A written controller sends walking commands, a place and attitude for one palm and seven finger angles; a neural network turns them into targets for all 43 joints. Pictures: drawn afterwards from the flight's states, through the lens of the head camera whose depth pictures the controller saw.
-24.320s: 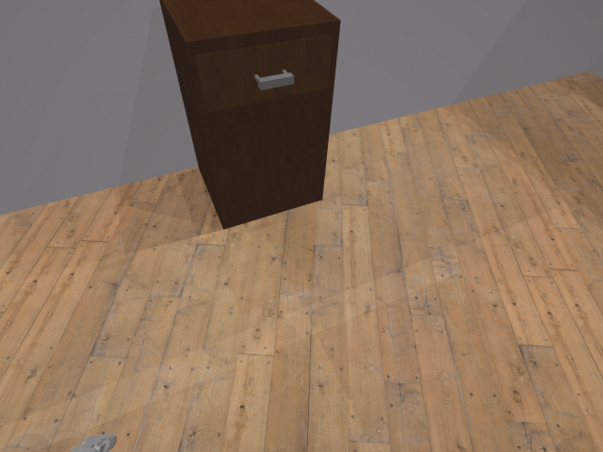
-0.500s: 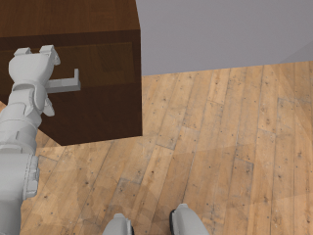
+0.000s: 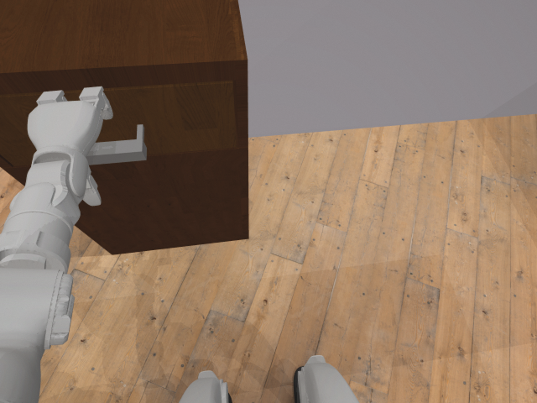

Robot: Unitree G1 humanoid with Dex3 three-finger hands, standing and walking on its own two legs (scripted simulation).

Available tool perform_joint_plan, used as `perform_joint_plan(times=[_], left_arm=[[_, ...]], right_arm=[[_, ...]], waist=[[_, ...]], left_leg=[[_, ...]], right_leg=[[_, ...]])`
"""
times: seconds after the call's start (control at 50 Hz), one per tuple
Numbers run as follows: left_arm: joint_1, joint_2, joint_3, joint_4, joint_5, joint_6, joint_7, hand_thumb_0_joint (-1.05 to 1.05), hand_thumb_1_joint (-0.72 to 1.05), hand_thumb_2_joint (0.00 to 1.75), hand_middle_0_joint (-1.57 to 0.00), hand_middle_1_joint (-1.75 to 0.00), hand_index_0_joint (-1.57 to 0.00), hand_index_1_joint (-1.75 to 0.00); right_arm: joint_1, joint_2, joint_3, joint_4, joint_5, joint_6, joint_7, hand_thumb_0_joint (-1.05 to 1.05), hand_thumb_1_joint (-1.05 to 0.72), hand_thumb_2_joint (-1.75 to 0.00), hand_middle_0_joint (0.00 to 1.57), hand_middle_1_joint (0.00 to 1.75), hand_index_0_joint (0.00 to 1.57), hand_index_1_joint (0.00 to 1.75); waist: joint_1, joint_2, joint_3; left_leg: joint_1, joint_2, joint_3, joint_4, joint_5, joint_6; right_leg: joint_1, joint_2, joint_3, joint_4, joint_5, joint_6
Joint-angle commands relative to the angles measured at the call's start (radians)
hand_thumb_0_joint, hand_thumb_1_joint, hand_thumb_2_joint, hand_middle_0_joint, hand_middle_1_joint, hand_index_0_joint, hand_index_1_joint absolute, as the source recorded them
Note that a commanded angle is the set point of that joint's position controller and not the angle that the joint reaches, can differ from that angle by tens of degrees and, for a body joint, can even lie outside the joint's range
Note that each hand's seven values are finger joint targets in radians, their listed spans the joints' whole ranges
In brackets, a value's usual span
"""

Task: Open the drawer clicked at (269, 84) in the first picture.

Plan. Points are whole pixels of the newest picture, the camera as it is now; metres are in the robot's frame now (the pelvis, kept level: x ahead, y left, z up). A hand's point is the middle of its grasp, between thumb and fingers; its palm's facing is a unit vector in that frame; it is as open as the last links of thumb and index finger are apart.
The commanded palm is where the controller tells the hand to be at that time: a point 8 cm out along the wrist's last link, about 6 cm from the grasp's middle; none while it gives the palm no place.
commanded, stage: re-aim the fingers above the handle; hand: left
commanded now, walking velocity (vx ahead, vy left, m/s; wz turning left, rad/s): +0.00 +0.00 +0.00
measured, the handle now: (112, 142) +0.56 +0.25 -0.04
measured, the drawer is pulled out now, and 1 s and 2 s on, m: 0.00 0.00 0.00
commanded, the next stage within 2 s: lower the fingers behind the handle in 0.02 s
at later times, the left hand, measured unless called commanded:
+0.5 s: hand (91, 161) +0.49 +0.26 -0.01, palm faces -0.07 -0.01 -1.00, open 13.8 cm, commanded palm +0.49 +0.25 +0.04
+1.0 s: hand (90, 167) +0.50 +0.28 -0.04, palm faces -0.09 +0.00 -1.00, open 13.8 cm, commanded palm +0.50 +0.24 +0.01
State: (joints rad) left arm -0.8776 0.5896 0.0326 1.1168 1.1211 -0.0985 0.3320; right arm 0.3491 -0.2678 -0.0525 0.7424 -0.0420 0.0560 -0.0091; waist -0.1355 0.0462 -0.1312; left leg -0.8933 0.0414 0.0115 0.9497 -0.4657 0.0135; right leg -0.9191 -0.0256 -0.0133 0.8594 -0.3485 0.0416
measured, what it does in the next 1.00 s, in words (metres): stands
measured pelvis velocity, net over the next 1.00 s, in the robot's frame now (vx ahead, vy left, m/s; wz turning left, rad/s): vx -0.02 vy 0.00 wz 0.00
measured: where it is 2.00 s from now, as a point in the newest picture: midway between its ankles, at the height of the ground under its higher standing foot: outside the picture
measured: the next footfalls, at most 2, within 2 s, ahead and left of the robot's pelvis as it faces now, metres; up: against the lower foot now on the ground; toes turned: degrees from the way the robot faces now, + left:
none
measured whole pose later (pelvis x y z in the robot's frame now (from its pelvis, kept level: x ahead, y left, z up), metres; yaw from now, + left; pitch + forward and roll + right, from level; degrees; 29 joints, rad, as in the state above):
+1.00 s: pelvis -0.02 +0.00 -0.04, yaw +0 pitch +29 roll -4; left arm -0.97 0.67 0.05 1.18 1.14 -0.11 0.33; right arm 0.34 -0.26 -0.03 0.75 -0.05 0.02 -0.01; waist -0.17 0.04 -0.14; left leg -1.15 0.04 -0.01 1.16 -0.52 0.02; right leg -1.16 -0.03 -0.02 1.06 -0.40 0.04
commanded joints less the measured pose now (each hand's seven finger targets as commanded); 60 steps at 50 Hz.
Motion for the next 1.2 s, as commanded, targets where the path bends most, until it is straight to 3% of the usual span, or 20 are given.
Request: perform_joint_plan(times=[0.0, 0.06, 0.14, 0.24, 0.32, 0.36, 0.44, 0.48, 0.56, 0.62, 0.66, 0.74, 0.78, 0.86, 0.94, 1.0, 1.02, 1.06, 1.16, 1.18], left_arm=[[-0.431, 0.266, 0.054, -0.179, -0.014, 0.011, 0.036, 0.00, -0.50, 0.30, -0.30, -1.20, -0.30, -1.20], [-0.430, 0.315, 0.087, -0.196, -0.014, 0.005, 0.028, 0.00, -0.50, 0.30, -0.30, -1.20, -0.30, -1.20], [-0.379, 0.267, 0.051, -0.136, -0.015, 0.002, 0.018, 0.00, -0.50, 0.30, -0.30, -1.20, -0.30, -1.20], [-0.400, 0.283, 0.065, -0.167, -0.009, -0.038, 0.020, 0.00, -0.50, 0.30, -0.30, -1.20, -0.30, -1.20], [-0.415, 0.277, 0.061, -0.153, 0.002, -0.054, 0.039, 0.00, -0.50, 0.30, -0.30, -1.20, -0.30, -1.20], [-0.440, 0.304, 0.086, -0.183, 0.003, -0.058, 0.056, 0.00, -0.50, 0.30, -0.30, -1.20, -0.30, -1.20], [-0.431, 0.327, 0.099, -0.135, 0.007, -0.030, 0.082, 0.00, -0.50, 0.30, -0.30, -1.20, -0.30, -1.20], [-0.448, 0.331, 0.092, -0.134, 0.012, -0.018, 0.085, 0.00, -0.50, 0.30, -0.30, -1.20, -0.30, -1.20], [-0.467, 0.345, 0.095, -0.148, 0.008, -0.010, 0.069, 0.00, -0.50, 0.30, -0.30, -1.20, -0.30, -1.20], [-0.441, 0.321, 0.071, -0.099, 0.005, -0.008, 0.050, 0.00, -0.50, 0.30, -0.30, -1.20, -0.30, -1.20], [-0.460, 0.354, 0.089, -0.116, 0.002, -0.022, 0.037, 0.00, -0.50, 0.30, -0.30, -1.20, -0.30, -1.20], [-0.473, 0.317, 0.060, -0.130, 0.014, -0.041, 0.037, 0.00, -0.50, 0.30, -0.30, -1.20, -0.30, -1.20], [-0.490, 0.307, 0.055, -0.118, 0.014, -0.043, 0.043, 0.00, -0.50, 0.30, -0.30, -1.20, -0.30, -1.20], [-0.480, 0.282, 0.045, -0.099, 0.009, -0.027, 0.040, 0.00, -0.50, 0.30, -0.30, -1.20, -0.30, -1.20], [-0.463, 0.315, 0.060, -0.106, 0.011, -0.015, 0.027, 0.00, -0.50, 0.30, -0.30, -1.20, -0.30, -1.20], [-0.487, 0.274, 0.040, -0.164, 0.009, -0.033, 0.024, 0.00, -0.50, 0.30, -0.30, -1.20, -0.30, -1.20], [-0.462, 0.291, 0.061, -0.167, 0.010, -0.038, 0.028, 0.00, -0.50, 0.30, -0.30, -1.20, -0.30, -1.20], [-0.449, 0.278, 0.056, -0.134, 0.002, -0.037, 0.029, 0.00, -0.50, 0.30, -0.30, -1.20, -0.30, -1.20], [-0.452, 0.283, 0.062, -0.150, 0.012, -0.038, 0.046, 0.00, -0.50, 0.30, -0.30, -1.20, -0.30, -1.20], [-0.453, 0.251, 0.034, -0.148, 0.019, -0.036, 0.052, 0.00, -0.50, 0.30, -0.30, -1.20, -0.30, -1.20]], right_arm=[[0.192, -0.186, -0.056, -0.017, -0.002, 0.001, -0.015, 0.00, -0.90, -0.90, 0.20, 0.30, 0.20, 0.30], [0.184, -0.190, -0.052, -0.020, -0.003, 0.003, -0.018, 0.00, -0.90, -0.90, 0.20, 0.30, 0.20, 0.30], [0.183, -0.184, -0.049, -0.023, 0.001, 0.001, -0.020, 0.00, -0.90, -0.90, 0.20, 0.30, 0.20, 0.30], [0.188, -0.182, -0.054, -0.024, -0.003, -0.009, -0.025, 0.00, -0.90, -0.90, 0.20, 0.30, 0.20, 0.30], [0.184, -0.183, -0.054, -0.014, -0.008, -0.015, -0.025, 0.00, -0.90, -0.90, 0.20, 0.30, 0.20, 0.30], [0.187, -0.185, -0.056, -0.012, -0.013, -0.018, -0.020, 0.00, -0.90, -0.90, 0.20, 0.30, 0.20, 0.30], [0.183, -0.190, -0.051, -0.003, -0.014, -0.020, -0.015, 0.00, -0.90, -0.90, 0.20, 0.30, 0.20, 0.30], [0.179, -0.191, -0.047, -0.004, -0.015, -0.021, -0.015, 0.00, -0.90, -0.90, 0.20, 0.30, 0.20, 0.30], [0.182, -0.195, -0.045, -0.007, -0.015, -0.024, -0.014, 0.00, -0.90, -0.90, 0.20, 0.30, 0.20, 0.30], [0.179, -0.192, -0.039, -0.008, -0.011, -0.027, -0.019, 0.00, -0.90, -0.90, 0.20, 0.30, 0.20, 0.30], [0.181, -0.196, -0.037, -0.012, -0.011, -0.029, -0.022, 0.00, -0.90, -0.90, 0.20, 0.30, 0.20, 0.30], [0.188, -0.190, -0.038, -0.015, -0.013, -0.039, -0.023, 0.00, -0.90, -0.90, 0.20, 0.30, 0.20, 0.30], [0.198, -0.191, -0.042, -0.008, -0.015, -0.041, -0.024, 0.00, -0.90, -0.90, 0.20, 0.30, 0.20, 0.30], [0.207, -0.191, -0.042, -0.004, -0.017, -0.040, -0.016, 0.00, -0.90, -0.90, 0.20, 0.30, 0.20, 0.30], [0.208, -0.193, -0.035, -0.011, -0.015, -0.033, -0.016, 0.00, -0.90, -0.90, 0.20, 0.30, 0.20, 0.30], [0.211, -0.185, -0.043, -0.011, -0.018, -0.038, -0.013, 0.00, -0.90, -0.90, 0.20, 0.30, 0.20, 0.30], [0.205, -0.186, -0.043, -0.007, -0.022, -0.039, -0.013, 0.00, -0.90, -0.90, 0.20, 0.30, 0.20, 0.30], [0.206, -0.186, -0.041, -0.004, -0.020, -0.039, -0.010, 0.00, -0.90, -0.90, 0.20, 0.30, 0.20, 0.30], [0.200, -0.187, -0.041, -0.002, -0.024, -0.040, -0.006, 0.00, -0.90, -0.90, 0.20, 0.30, 0.20, 0.30], [0.196, -0.181, -0.041, -0.004, -0.024, -0.042, -0.007, 0.00, -0.90, -0.90, 0.20, 0.30, 0.20, 0.30]], waist=[[-0.020, 0.081, -0.476], [-0.003, 0.083, -0.503], [-0.016, 0.042, -0.422], [-0.013, 0.064, -0.475], [-0.024, 0.068, -0.457], [-0.016, 0.100, -0.507], [-0.025, 0.074, -0.505], [-0.025, 0.103, -0.514], [-0.026, 0.115, -0.559], [-0.045, 0.073, -0.499], [-0.041, 0.079, -0.521], [-0.050, 0.139, -0.520], [-0.066, 0.120, -0.527], [-0.064, 0.137, -0.531], [-0.054, 0.123, -0.542], [-0.059, 0.165, -0.576], [-0.048, 0.154, -0.575], [-0.062, 0.121, -0.556], [-0.054, 0.151, -0.553], [-0.058, 0.161, -0.546]], left_leg=[[0.332, -0.037, -0.018, -0.099, 0.519, 0.009], [0.319, -0.043, -0.012, -0.105, 0.504, 0.013], [0.263, -0.045, -0.005, -0.108, 0.450, 0.017], [0.257, -0.046, -0.006, -0.081, 0.442, 0.017], [0.225, -0.044, -0.014, -0.055, 0.428, 0.015], [0.236, -0.044, -0.014, -0.037, 0.451, 0.014], [0.194, -0.044, -0.017, -0.018, 0.419, 0.015], [0.186, -0.045, -0.017, -0.015, 0.411, 0.015], [0.201, -0.044, -0.022, 0.003, 0.429, 0.015], [0.151, -0.042, -0.022, 0.012, 0.381, 0.021], [0.133, -0.045, -0.021, 0.023, 0.368, 0.023], [0.159, -0.038, -0.037, 0.041, 0.384, 0.014], [0.163, -0.033, -0.045, 0.060, 0.404, 0.015], [0.174, -0.029, -0.051, 0.075, 0.443, 0.009], [0.141, -0.030, -0.051, 0.083, 0.425, 0.010], [0.185, -0.023, -0.063, 0.097, 0.461, 0.005], [0.185, -0.021, -0.062, 0.102, 0.469, 0.005], [0.156, -0.023, -0.063, 0.111, 0.453, 0.009], [0.146, -0.021, -0.066, 0.120, 0.439, 0.003], [0.144, -0.021, -0.067, 0.123, 0.432, 0.003]], right_leg=[[0.250, 0.074, -0.041, -0.062, 0.320, -0.058], [0.290, 0.072, -0.032, -0.060, 0.337, -0.061], [0.276, 0.071, -0.034, -0.069, 0.314, -0.058], [0.256, 0.069, -0.025, -0.043, 0.310, -0.060], [0.196, 0.068, -0.030, -0.018, 0.280, -0.061], [0.192, 0.068, -0.027, 0.001, 0.293, -0.063], [0.175, 0.068, -0.030, 0.018, 0.276, -0.060], [0.167, 0.065, -0.031, 0.024, 0.268, -0.059], [0.163, 0.068, -0.030, 0.040, 0.278, -0.061], [0.142, 0.067, -0.032, 0.039, 0.250, -0.057], [0.142, 0.066, -0.027, 0.052, 0.248, -0.057], [0.057, 0.067, -0.042, 0.076, 0.212, -0.063], [0.032, 0.067, -0.045, 0.087, 0.214, -0.060], [-0.004, 0.069, -0.052, 0.106, 0.217, -0.064], [0.018, 0.069, -0.052, 0.120, 0.221, -0.064], [-0.018, 0.070, -0.056, 0.128, 0.213, -0.065], [-0.017, 0.070, -0.057, 0.133, 0.214, -0.065], [-0.025, 0.071, -0.055, 0.139, 0.214, -0.065], [-0.056, 0.070, -0.058, 0.158, 0.191, -0.068], [-0.073, 0.069, -0.062, 0.158, 0.178, -0.068]])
